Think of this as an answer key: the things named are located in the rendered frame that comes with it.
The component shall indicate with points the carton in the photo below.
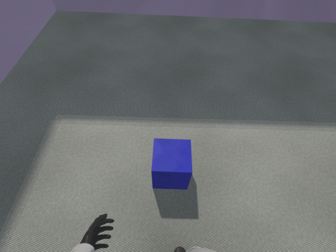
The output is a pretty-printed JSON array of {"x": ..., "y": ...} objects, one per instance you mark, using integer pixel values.
[{"x": 171, "y": 163}]

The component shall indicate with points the robot left hand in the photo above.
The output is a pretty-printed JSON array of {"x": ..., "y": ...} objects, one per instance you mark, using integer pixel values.
[{"x": 91, "y": 236}]

